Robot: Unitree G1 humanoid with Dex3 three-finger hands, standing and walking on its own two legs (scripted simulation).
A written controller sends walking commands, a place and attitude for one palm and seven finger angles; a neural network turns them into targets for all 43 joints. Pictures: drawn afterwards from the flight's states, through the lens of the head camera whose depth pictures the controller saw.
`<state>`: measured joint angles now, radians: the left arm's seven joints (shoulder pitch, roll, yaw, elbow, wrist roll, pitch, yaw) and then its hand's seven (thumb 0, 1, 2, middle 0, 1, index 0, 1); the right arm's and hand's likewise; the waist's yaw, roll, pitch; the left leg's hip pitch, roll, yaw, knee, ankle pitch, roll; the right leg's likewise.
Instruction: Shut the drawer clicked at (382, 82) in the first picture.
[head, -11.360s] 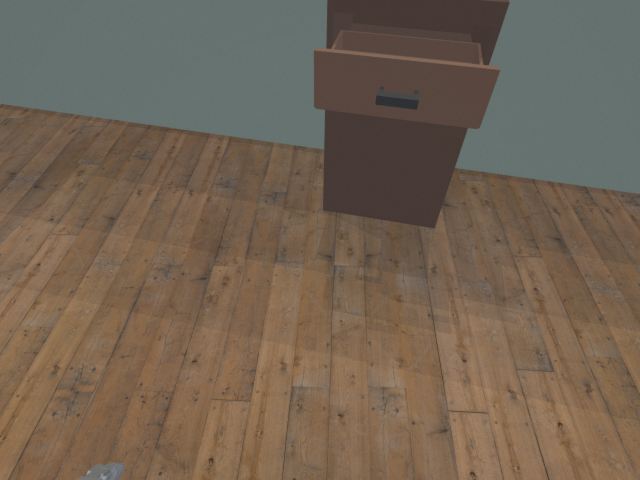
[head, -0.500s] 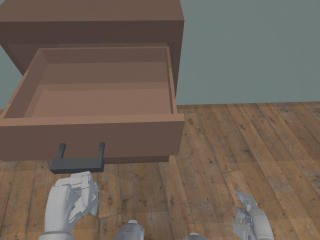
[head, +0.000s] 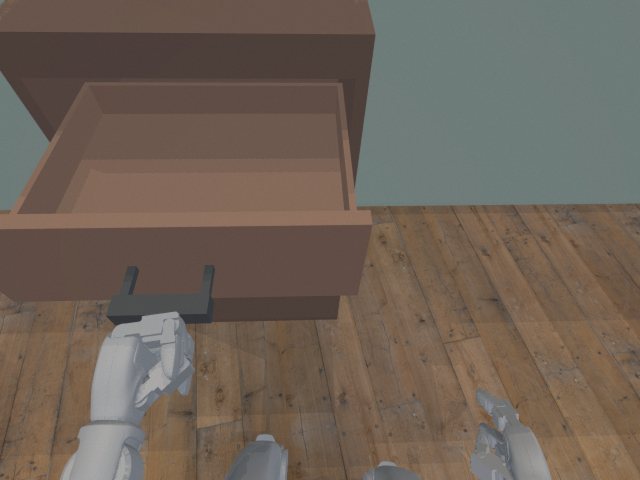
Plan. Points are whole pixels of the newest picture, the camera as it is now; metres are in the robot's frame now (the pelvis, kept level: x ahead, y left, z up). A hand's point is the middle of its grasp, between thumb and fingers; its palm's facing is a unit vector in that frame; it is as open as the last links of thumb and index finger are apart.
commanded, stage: push the drawer shut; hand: left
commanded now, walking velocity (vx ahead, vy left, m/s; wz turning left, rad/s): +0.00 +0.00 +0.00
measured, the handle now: (166, 291) +0.32 +0.20 +0.07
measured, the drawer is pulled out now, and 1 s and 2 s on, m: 0.27 0.13 0.02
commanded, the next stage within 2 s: none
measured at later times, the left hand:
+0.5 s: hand (193, 305) +0.30 +0.17 +0.06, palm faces +0.06 -1.00 -0.03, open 3.0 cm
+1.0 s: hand (204, 257) +0.37 +0.17 +0.06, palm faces +0.08 -1.00 -0.03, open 3.0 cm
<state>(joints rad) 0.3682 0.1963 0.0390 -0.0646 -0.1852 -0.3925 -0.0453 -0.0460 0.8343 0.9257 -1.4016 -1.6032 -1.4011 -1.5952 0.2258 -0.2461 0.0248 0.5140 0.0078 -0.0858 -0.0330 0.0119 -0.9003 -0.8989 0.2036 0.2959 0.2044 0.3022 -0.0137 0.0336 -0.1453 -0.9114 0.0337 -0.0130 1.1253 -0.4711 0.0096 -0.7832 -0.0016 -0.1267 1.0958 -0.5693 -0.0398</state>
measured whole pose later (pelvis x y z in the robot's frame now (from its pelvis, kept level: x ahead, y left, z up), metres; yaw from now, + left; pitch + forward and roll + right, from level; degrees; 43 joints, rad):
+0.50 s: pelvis -0.01 +0.01 +0.01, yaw -1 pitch +14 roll -2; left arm 0.03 0.20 0.07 0.22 -0.17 -0.37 -0.01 -0.02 0.81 0.91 -1.40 -1.60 -1.40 -1.60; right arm 0.22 -0.25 0.03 0.58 0.01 -0.07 -0.03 0.01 -0.90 -0.90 0.20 0.30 0.20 0.30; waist -0.03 0.03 -0.13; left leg -0.87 0.03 0.01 1.06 -0.43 0.03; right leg -0.75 -0.01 -0.10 1.03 -0.52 -0.02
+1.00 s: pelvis -0.01 +0.02 +0.01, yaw -1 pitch +15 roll -2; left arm -0.26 0.21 0.13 0.52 -0.14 -0.39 0.02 -0.02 0.82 0.92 -1.40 -1.60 -1.40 -1.60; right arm 0.24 -0.25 0.03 0.62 0.01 -0.03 -0.01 0.01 -0.90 -0.90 0.20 0.30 0.20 0.30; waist -0.05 0.02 -0.12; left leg -0.88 0.03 0.03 1.04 -0.42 0.04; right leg -0.77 -0.01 -0.08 1.01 -0.50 -0.01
